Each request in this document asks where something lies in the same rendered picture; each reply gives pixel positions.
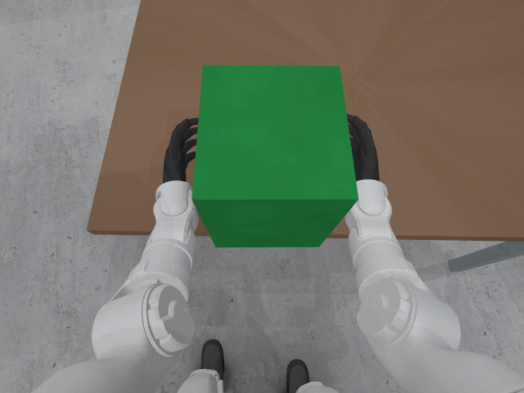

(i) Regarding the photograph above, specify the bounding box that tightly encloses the robot right upper arm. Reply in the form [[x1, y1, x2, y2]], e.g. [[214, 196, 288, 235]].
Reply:
[[356, 278, 524, 393]]

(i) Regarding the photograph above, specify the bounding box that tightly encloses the robot left forearm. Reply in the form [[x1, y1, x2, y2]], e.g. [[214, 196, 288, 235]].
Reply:
[[92, 181, 199, 353]]

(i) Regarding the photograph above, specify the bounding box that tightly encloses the robot left hand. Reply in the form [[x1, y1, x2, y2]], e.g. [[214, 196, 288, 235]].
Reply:
[[163, 118, 198, 183]]

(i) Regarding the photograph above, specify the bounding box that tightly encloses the robot right hand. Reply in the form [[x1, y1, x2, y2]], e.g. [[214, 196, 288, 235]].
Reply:
[[347, 114, 380, 182]]

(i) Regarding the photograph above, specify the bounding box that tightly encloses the robot left thigh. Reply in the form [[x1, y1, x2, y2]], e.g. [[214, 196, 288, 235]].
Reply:
[[177, 373, 224, 393]]

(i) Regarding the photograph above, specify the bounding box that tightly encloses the robot left upper arm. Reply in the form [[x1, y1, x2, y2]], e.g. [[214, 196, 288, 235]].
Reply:
[[31, 283, 195, 393]]

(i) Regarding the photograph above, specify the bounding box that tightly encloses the table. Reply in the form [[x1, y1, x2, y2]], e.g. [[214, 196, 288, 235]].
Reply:
[[87, 0, 524, 272]]

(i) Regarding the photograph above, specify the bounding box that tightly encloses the robot right forearm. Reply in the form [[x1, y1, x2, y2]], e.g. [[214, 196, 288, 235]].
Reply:
[[345, 179, 439, 302]]

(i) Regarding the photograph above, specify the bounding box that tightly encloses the right robot foot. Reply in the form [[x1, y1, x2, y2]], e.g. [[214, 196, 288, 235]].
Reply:
[[287, 359, 309, 393]]

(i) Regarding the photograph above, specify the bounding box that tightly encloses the carton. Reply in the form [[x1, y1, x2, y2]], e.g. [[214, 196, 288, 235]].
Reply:
[[192, 65, 359, 247]]

